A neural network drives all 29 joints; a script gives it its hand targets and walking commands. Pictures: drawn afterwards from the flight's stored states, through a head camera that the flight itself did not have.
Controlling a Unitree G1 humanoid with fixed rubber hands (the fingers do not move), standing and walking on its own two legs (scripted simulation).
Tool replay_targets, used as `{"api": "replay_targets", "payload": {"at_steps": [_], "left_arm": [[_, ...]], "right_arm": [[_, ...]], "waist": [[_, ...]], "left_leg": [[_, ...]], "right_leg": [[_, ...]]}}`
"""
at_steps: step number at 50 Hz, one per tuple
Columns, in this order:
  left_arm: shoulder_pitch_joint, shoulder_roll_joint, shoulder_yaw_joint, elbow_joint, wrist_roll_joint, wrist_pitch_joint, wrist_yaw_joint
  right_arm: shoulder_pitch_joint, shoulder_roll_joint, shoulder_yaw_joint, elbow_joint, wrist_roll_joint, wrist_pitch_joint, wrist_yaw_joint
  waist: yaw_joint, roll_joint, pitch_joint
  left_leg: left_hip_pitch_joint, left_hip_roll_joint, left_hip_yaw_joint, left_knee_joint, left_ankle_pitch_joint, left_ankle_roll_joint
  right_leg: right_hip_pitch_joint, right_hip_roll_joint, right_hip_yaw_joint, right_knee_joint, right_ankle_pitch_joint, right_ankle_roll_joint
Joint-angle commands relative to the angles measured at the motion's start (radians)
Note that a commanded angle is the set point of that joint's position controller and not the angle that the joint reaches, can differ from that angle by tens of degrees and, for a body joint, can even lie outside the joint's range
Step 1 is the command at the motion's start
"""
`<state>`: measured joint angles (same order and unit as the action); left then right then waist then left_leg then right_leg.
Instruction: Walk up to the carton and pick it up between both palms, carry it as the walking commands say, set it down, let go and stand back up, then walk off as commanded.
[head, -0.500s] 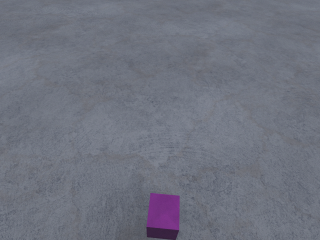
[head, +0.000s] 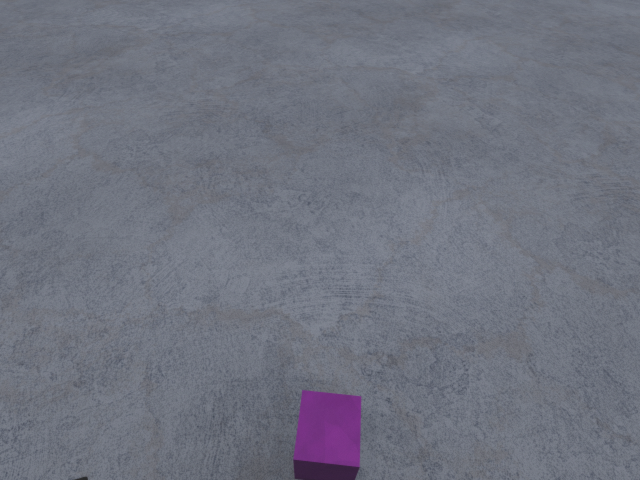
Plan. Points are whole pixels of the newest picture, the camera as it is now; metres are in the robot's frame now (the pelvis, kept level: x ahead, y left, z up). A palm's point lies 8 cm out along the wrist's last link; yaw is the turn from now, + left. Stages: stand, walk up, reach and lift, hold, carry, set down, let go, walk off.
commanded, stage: walk up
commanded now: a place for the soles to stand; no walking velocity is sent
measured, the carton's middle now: (327, 438) +0.40 -0.02 -0.68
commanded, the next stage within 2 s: reach and lift in 0.18 s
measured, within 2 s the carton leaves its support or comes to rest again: neither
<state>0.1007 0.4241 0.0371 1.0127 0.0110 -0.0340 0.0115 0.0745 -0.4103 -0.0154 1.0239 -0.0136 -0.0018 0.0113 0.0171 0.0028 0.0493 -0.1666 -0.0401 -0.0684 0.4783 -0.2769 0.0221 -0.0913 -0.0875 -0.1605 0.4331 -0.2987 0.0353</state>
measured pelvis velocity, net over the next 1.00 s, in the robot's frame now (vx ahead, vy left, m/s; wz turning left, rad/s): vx -0.10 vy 0.00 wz -0.13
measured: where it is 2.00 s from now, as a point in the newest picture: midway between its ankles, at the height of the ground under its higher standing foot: outside the picture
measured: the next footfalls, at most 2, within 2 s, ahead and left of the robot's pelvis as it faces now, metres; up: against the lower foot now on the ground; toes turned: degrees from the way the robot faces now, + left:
none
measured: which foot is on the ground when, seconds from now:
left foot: down 0.00-1.00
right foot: down 0.00-1.00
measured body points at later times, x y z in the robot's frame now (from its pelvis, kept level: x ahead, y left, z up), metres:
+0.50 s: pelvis -0.04 -0.01 -0.02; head +0.07 -0.01 +0.42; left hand +0.18 +0.28 -0.11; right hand +0.16 -0.31 -0.11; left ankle -0.01 +0.11 -0.74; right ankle -0.04 -0.13 -0.74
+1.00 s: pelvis -0.10 +0.00 -0.07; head +0.09 -0.01 +0.34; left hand +0.29 +0.22 -0.16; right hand +0.26 -0.27 -0.16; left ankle -0.01 +0.11 -0.74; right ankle -0.04 -0.13 -0.74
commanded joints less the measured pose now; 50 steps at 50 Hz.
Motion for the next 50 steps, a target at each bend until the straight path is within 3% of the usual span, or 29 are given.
{"api": "replay_targets", "payload": {"at_steps": [1,9,10,11,12,15,18,21,23,32,41,50], "left_arm": [[-0.017,0.184,0.037,-0.042,0.001,-0.007,0.004],[-0.016,0.184,0.041,-0.047,0.003,-0.006,0.003],[-0.171,-0.025,0.074,-0.398,0.001,0.057,-0.006],[-0.100,0.020,0.101,-0.423,0.013,0.105,-0.021],[-0.075,0.039,0.116,-0.458,0.026,0.141,-0.034],[0.013,0.080,0.189,-0.505,0.075,0.213,-0.039],[0.006,0.064,0.196,-0.523,0.079,0.234,-0.047],[-0.030,0.058,0.205,-0.528,0.060,0.232,-0.051],[-0.075,0.048,0.206,-0.538,0.055,0.226,-0.056],[-0.323,0.029,0.197,-0.531,0.011,0.291,-0.056],[-0.593,-0.013,0.211,-0.482,-0.017,0.338,-0.027],[-0.821,-0.046,0.214,-0.419,-0.037,0.325,0.013]], "right_arm": [[-0.032,-0.182,-0.033,-0.047,-0.001,-0.009,-0.004],[-0.030,-0.184,-0.031,-0.057,-0.003,-0.010,-0.003],[-0.153,-0.059,-0.108,-0.408,-0.018,0.035,0.031],[-0.083,-0.057,-0.108,-0.366,-0.042,0.092,0.046],[-0.052,-0.091,-0.134,-0.381,-0.065,0.126,0.051],[0.005,-0.139,-0.200,-0.425,-0.120,0.191,0.048],[-0.049,-0.097,-0.203,-0.491,-0.102,0.204,0.049],[-0.132,-0.053,-0.154,-0.556,-0.060,0.204,0.048],[-0.189,-0.030,-0.135,-0.589,-0.046,0.204,0.040],[-0.373,0.000,-0.154,-0.530,-0.055,0.288,-0.023],[-0.689,0.027,-0.154,-0.443,-0.041,0.329,-0.023],[-0.913,0.024,-0.176,-0.377,-0.024,0.309,-0.021]], "waist": [[0.002,0.003,-0.076],[0.003,0.011,-0.072],[-0.033,-0.010,0.008],[0.001,0.033,0.031],[0.014,0.038,0.030],[0.001,0.031,-0.077],[0.036,0.033,-0.182],[0.112,0.001,-0.239],[0.121,-0.017,-0.235],[0.037,-0.016,-0.312],[0.033,-0.004,-0.382],[0.034,0.004,-0.566]], "left_leg": [[-0.042,0.108,-0.090,-0.056,0.369,0.043],[-0.049,0.109,-0.099,-0.060,0.344,0.047],[-0.245,-0.002,0.027,-0.051,0.186,-0.053],[-0.280,0.015,0.042,-0.063,0.218,-0.047],[-0.307,0.029,0.049,-0.072,0.210,-0.052],[-0.233,0.027,0.077,-0.003,0.245,-0.040],[-0.164,0.004,0.071,0.053,0.290,-0.038],[-0.205,-0.004,0.078,0.112,0.297,-0.037],[-0.277,0.000,0.085,0.166,0.277,-0.043],[-0.403,-0.002,0.108,0.287,0.163,-0.048],[-0.525,0.008,0.113,0.318,0.015,-0.049],[-0.566,0.004,0.095,0.376,0.055,-0.056]], "right_leg": [[0.071,-0.076,0.088,-0.041,0.224,-0.078],[0.067,-0.071,0.089,-0.039,0.199,-0.079],[-0.145,0.125,0.083,0.057,0.208,-0.006],[-0.074,0.129,0.061,0.061,0.228,-0.013],[-0.066,0.126,0.069,0.069,0.236,-0.016],[-0.059,0.122,0.104,0.102,0.252,-0.017],[-0.073,0.120,0.127,0.141,0.266,-0.013],[-0.074,0.119,0.165,0.186,0.279,-0.006],[-0.125,0.114,0.183,0.229,0.275,-0.003],[-0.292,0.115,0.188,0.319,0.170,-0.017],[-0.467,0.112,0.178,0.379,-0.003,-0.029],[-0.626,0.129,0.152,0.441,0.002,-0.034]]}}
